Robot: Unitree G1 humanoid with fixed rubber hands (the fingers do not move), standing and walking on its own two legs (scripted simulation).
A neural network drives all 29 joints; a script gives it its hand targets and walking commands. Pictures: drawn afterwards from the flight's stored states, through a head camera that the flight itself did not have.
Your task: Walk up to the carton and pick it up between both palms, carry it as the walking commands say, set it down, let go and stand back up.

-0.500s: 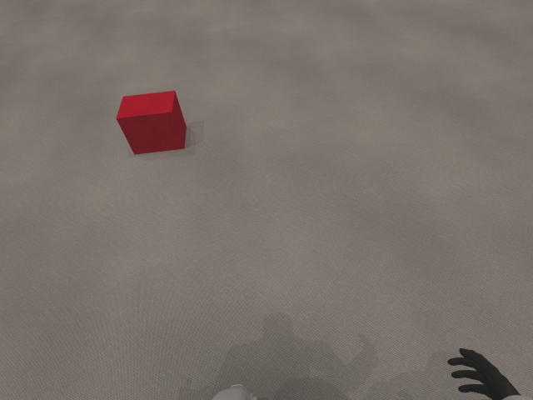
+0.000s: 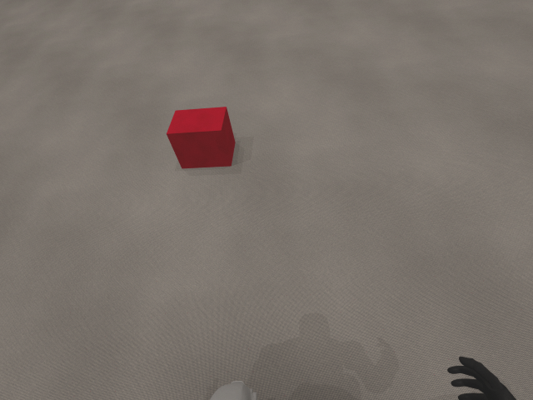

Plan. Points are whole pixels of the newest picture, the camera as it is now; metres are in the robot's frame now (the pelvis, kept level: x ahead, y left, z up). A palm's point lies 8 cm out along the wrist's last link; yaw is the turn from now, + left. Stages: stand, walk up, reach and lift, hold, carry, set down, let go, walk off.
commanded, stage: walk up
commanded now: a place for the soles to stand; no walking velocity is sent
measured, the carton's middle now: (203, 138) +1.50 +0.43 -0.64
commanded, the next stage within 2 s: none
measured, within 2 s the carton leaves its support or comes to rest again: neither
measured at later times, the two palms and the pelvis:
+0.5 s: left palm (85, 348) +0.24 +0.36 -0.09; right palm (423, 307) +0.29 -0.24 -0.14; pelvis +0.17 +0.04 -0.02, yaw +7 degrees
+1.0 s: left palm (68, 291) +0.36 +0.46 -0.11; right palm (358, 223) +0.48 -0.16 -0.12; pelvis +0.33 +0.13 -0.02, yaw +11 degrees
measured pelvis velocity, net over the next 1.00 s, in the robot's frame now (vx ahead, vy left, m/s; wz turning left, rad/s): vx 0.33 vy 0.13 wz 0.20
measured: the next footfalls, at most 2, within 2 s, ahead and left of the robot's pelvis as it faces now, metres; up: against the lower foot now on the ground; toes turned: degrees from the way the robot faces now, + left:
left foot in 0.12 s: +0.18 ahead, +0.16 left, +0.00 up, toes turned +4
right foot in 0.40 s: +0.27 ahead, -0.07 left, +0.00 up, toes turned -8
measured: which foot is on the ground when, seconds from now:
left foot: up 0.00-0.10, down 0.12-0.42, up 0.44-0.76, down 0.78-1.00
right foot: down 0.00-0.12, up 0.14-0.38, down 0.40-0.78, up 0.80-1.00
